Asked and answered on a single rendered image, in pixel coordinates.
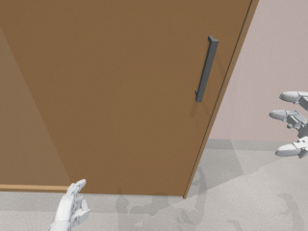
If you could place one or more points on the handle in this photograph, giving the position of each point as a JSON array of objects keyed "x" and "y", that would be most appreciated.
[{"x": 211, "y": 52}]

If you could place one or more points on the right robot hand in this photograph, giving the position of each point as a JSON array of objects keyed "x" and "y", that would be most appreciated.
[{"x": 299, "y": 122}]

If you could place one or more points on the wardrobe door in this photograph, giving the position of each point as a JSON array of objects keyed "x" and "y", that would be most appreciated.
[
  {"x": 114, "y": 82},
  {"x": 27, "y": 154}
]

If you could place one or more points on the robot left forearm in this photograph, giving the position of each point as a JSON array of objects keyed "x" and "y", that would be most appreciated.
[{"x": 59, "y": 225}]

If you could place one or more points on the left robot hand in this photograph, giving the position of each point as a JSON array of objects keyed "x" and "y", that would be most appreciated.
[{"x": 68, "y": 204}]

